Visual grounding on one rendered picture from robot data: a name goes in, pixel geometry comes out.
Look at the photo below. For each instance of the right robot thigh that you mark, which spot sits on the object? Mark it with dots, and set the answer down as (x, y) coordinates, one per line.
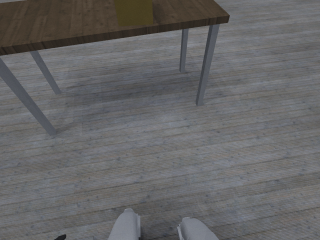
(194, 229)

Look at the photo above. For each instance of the left robot thigh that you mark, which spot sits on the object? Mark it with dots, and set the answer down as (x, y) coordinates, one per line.
(126, 227)

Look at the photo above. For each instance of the table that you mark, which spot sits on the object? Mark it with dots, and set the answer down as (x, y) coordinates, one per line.
(32, 25)

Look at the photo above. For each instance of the carton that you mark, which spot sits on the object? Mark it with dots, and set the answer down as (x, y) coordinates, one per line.
(134, 12)

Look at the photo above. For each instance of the robot thigh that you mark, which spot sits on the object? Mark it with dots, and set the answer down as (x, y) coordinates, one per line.
(126, 227)
(194, 229)

